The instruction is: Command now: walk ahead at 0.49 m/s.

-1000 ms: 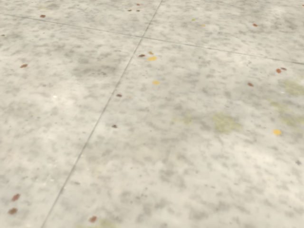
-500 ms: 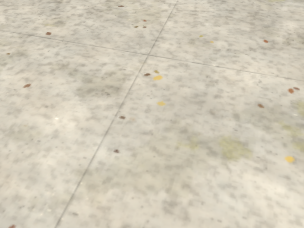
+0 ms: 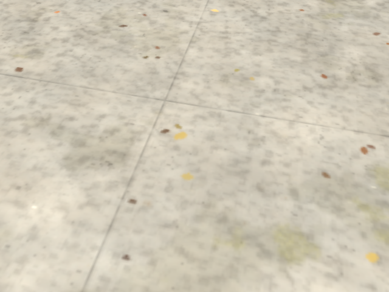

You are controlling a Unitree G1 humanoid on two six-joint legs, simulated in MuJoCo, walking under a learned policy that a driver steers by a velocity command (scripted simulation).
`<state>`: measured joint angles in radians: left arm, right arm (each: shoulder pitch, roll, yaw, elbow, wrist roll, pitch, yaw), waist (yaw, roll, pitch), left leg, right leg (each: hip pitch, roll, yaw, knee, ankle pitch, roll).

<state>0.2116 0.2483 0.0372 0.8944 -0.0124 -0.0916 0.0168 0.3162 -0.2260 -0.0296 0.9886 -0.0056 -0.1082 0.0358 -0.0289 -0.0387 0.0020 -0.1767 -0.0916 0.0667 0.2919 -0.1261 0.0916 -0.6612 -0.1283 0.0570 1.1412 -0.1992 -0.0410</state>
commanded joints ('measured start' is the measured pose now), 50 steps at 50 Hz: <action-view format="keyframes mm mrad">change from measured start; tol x16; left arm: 1 36 47 14 -42 13 3 7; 11 -249 52 5 -140 -10 -22 -43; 17 310 234 76 -8 12 -26 -40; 22 8 66 19 -52 20 -29 -54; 37 65 115 25 67 -3 22 -1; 40 280 -11 -12 118 27 12 -4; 50 156 15 11 148 22 109 27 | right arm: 1 -40 -131 -20 -54 1 -18 -20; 17 164 -48 15 -36 18 -10 -26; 32 -197 -58 -14 -130 6 39 -41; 41 -23 -84 -25 -63 -10 50 -47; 50 -252 -99 -23 -83 6 84 -64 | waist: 1 47 78 55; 13 12 113 42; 17 147 -231 -387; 22 17 -45 -37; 36 28 -44 -41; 40 51 240 -277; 50 92 162 -88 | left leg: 1 -108 278 -207 -209 63 172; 13 191 345 -184 -9 208 85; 15 44 238 -89 399 367 28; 17 -537 37 -157 989 -421 -47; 18 -623 102 -188 1058 -368 -23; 30 -338 158 -63 409 159 -83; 36 -270 133 -86 237 115 -41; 40 304 383 -317 223 892 193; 45 -82 360 -362 -17 47 134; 50 -236 242 -211 -32 -249 54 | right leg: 1 -22 -42 1 -137 159 27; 12 61 47 -51 -623 138 -10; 15 594 35 -20 -639 124 -102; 16 1012 -219 402 -687 17 -254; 17 1069 -283 685 -834 -65 -296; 22 521 -106 177 -955 225 -167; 27 474 -61 -21 -931 751 -167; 38 581 5 -29 -659 510 -68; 42 228 124 -12 -194 -500 65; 50 518 118 -88 -596 -29 57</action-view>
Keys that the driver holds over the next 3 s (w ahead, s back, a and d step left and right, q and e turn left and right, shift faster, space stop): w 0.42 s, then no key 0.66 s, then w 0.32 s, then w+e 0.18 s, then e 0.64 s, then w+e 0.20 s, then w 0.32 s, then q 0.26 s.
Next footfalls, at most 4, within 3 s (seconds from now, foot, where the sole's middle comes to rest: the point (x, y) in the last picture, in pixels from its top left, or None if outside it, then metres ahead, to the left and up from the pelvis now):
0.30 right None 0.34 -0.17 -0.78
0.76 left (182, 286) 0.54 0.05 -0.78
1.04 right None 0.45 -0.20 -0.78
1.82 right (241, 212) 0.83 -0.18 -0.78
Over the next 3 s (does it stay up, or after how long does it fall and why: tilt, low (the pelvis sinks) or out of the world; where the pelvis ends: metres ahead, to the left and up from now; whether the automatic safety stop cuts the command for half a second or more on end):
stays up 0.92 -0.24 0.00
